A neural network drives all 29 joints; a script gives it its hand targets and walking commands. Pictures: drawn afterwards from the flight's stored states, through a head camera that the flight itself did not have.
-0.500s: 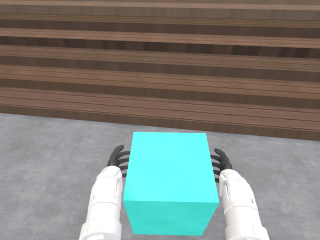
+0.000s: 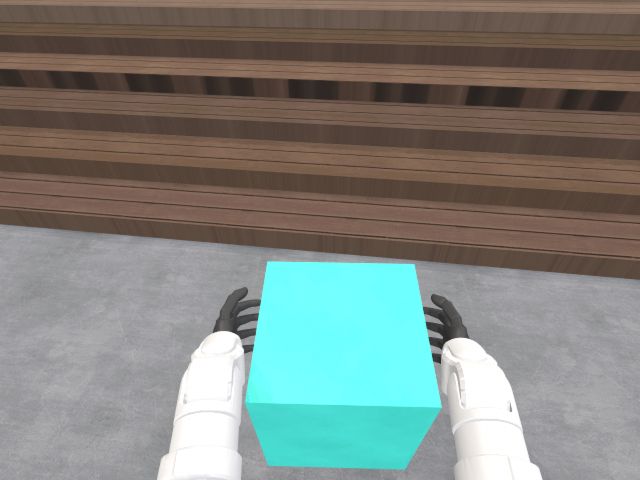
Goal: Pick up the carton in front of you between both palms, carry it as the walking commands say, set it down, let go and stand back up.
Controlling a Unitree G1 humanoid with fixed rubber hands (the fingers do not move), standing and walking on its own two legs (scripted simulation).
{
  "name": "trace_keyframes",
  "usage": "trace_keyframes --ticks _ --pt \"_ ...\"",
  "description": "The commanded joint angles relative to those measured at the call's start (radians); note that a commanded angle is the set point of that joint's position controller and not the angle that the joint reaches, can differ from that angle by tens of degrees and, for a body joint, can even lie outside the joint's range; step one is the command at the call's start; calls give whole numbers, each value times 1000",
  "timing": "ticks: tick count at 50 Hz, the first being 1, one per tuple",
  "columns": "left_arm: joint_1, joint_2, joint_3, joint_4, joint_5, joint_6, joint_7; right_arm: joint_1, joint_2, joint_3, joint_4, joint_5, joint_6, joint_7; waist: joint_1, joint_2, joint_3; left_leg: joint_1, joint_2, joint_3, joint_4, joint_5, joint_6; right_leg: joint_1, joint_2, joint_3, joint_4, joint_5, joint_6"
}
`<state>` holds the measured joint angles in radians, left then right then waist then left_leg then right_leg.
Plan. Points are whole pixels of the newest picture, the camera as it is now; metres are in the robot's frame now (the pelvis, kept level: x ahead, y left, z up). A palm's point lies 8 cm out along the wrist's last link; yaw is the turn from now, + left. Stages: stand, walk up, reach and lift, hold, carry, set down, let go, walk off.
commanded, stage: reach and lift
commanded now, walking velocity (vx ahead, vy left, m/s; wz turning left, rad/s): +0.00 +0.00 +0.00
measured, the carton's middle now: (338, 368) +0.30 +0.00 -0.05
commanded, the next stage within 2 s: hold in 0.36 s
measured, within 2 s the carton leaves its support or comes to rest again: neither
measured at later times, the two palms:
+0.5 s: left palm (223, 338) +0.29 +0.15 +0.05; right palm (458, 344) +0.29 -0.15 +0.05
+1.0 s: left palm (220, 318) +0.31 +0.15 +0.07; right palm (456, 319) +0.31 -0.15 +0.07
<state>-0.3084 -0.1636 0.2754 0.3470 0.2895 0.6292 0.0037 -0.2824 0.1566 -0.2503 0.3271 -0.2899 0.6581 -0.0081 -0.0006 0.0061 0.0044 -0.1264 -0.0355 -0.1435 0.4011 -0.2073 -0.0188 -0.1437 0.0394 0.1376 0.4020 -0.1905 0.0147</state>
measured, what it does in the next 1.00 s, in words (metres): stands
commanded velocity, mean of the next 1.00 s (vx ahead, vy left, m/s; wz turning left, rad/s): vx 0.13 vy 0.00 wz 0.00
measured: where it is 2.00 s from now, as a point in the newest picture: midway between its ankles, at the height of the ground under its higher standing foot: (332, 424)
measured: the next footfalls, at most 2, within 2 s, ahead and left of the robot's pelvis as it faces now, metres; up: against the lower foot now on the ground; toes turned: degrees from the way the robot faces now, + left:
left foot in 1.44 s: +0.31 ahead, +0.11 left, +0.00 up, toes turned +12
right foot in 1.86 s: +0.65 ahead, -0.10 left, +0.00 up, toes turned -12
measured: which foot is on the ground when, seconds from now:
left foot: down 0.00-1.00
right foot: down 0.00-1.00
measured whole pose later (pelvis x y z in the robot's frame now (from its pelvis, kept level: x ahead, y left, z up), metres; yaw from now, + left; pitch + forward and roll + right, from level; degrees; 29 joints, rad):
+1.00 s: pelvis +0.02 -0.01 -0.01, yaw +2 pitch +1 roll +0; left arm -0.25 -0.15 0.18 0.05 0.19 0.87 0.04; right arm -0.23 0.14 -0.17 0.03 -0.20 0.90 -0.04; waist 0.01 0.00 -0.15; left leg -0.28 0.03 -0.03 0.59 -0.37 -0.03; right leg -0.28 -0.03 -0.02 0.59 -0.34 0.02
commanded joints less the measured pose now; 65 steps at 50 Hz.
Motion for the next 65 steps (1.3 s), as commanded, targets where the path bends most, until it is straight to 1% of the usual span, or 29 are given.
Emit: trace_keyframes --ticks 1,7,13,17,25,31,38,39,40,41,42,44,46,49,51,52,53,54,55,56,57,58,59,60,61,62,63,64,65 --pt "-454 -945 -560 1 -249 -10 -256 -516 953 568 -55 258 -41 246 0 -8 -289 54 -72 85 -56 198 -6 122 65 -76 -52 187 10" --pt "-428 -936 -564 -24 -254 7 -254 -494 942 574 -86 261 -24 242 -1 -6 -275 65 -71 79 -65 220 -7 130 66 -74 -57 211 10" --pt "-425 -927 -572 -45 -258 23 -252 -489 936 575 -94 266 -8 241 6 -2 -260 64 -71 79 -70 211 -8 138 64 -73 -63 200 9" --pt "-433 -930 -574 -54 -262 32 -252 -495 932 574 -104 266 0 242 0 -3 -259 73 -69 77 -71 198 -7 131 65 -75 -65 182 8" --pt "-376 -926 -641 -151 -308 91 -241 -447 908 634 -201 303 55 237 -2 -1 -260 103 -67 71 -98 243 -14 171 68 -73 -87 224 10" --pt "-406 -908 -604 -128 -286 105 -247 -472 899 599 -171 285 71 247 -2 0 -179 74 -64 77 -108 112 -5 130 64 -78 -101 94 5" --pt "-467 -928 -596 -102 -288 99 -255 -542 921 603 -154 294 64 255 -1 -7 -195 60 -61 79 -98 66 1 122 60 -79 -88 54 3" --pt "-486 -931 -604 -126 -300 102 -249 -543 919 617 -167 303 67 249 8 -32 -262 -43 111 35 -5 -150 14 14 -122 -48 -6 -137 -13" --pt "-474 -925 -605 -127 -302 108 -242 -557 910 617 -181 312 69 244 7 -21 -266 -86 97 9 -31 -356 18 -28 -107 -23 -24 -357 -23" --pt "-482 -925 -620 -150 -307 111 -238 -566 903 625 -208 321 71 239 7 2 -229 -143 93 14 -47 -501 17 -90 -98 -33 -27 -509 -25" --pt "-482 -927 -629 -155 -309 116 -235 -572 908 629 -215 330 75 235 9 18 -209 -163 96 30 -39 -512 16 -114 -97 -55 -13 -509 -20" --pt "-485 -925 -673 -202 -338 138 -224 -575 911 663 -265 350 100 220 10 20 -225 -173 110 46 -23 -409 23 -121 -89 -113 55 -378 -13" --pt "-502 -929 -727 -277 -386 179 -210 -574 905 707 -331 382 145 202 6 24 -279 -159 119 56 4 -410 34 -121 -96 -135 77 -372 -17" --pt "-496 -891 -774 -364 -432 267 -179 -550 876 753 -406 413 231 164 4 -43 -250 -214 108 113 96 -369 24 -139 -164 -61 -1 -458 -41" --pt "-445 -851 -789 -407 -448 329 -150 -509 845 771 -450 428 290 134 9 -114 -255 -259 86 185 177 -292 8 -103 -223 6 -57 -477 -67" --pt "-428 -835 -794 -434 -454 357 -135 -493 836 781 -474 438 319 121 10 -147 -250 -257 63 239 185 -242 4 -96 -252 31 -76 -465 -81" --pt "-407 -831 -804 -479 -467 383 -119 -481 832 790 -511 457 345 110 12 -148 -243 -231 62 258 149 -222 6 -110 -264 27 -60 -426 -90" --pt "-387 -827 -816 -524 -477 407 -106 -467 828 803 -548 472 369 98 11 -108 -236 -159 77 250 94 -197 11 -149 -242 -32 -7 -355 -77" --pt "-372 -825 -829 -569 -493 431 -96 -428 821 808 -573 478 390 87 6 -43 -236 -83 120 199 53 -173 19 -198 -197 -119 88 -267 -53" --pt "-360 -832 -848 -606 -509 454 -90 -374 804 804 -594 476 408 76 -7 116 -254 9 208 69 21 -98 51 -267 -146 -224 252 -169 -22" --pt "-338 -827 -860 -637 -521 476 -85 -308 800 798 -610 475 427 65 -18 236 -257 104 269 -34 -2 11 92 -375 -106 -287 343 -183 7" --pt "-323 -826 -875 -674 -539 496 -81 -278 803 800 -655 477 445 55 -21 249 -228 159 315 -105 -6 191 138 -460 -82 -310 317 -265 17" --pt "-306 -831 -889 -711 -558 510 -78 -275 805 808 -714 484 461 46 -19 209 -229 174 321 -93 24 303 156 -453 -71 -319 238 -279 13" --pt "-280 -837 -891 -743 -572 519 -75 -275 819 818 -761 498 476 40 -15 149 -263 133 295 -15 79 329 139 -329 -62 -332 127 -204 4" --pt "-246 -846 -888 -768 -582 528 -73 -251 828 826 -793 506 487 36 -1 82 -321 -23 241 116 181 331 85 -51 -69 -323 14 -121 -11" --pt "-185 -841 -865 -774 -560 527 -63 -278 834 861 -858 536 502 40 28 -127 -349 -286 163 260 427 364 20 245 -153 -177 16 23 -67" --pt "-111 -834 -842 -786 -537 529 -52 -294 832 887 -910 563 513 49 52 -362 -361 -590 87 351 646 84 -30 462 -314 64 -3 427 -148" --pt "-81 -836 -841 -822 -532 538 -44 -274 832 909 -930 583 519 55 58 -339 -302 -800 45 305 653 -339 -21 564 -394 166 -28 712 -222" --pt "-115 -837 -854 -856 -538 548 -37 -261 814 904 -925 582 523 56 61 -171 -269 -855 81 263 617 -433 -2 592 -421 162 -24 720 -233"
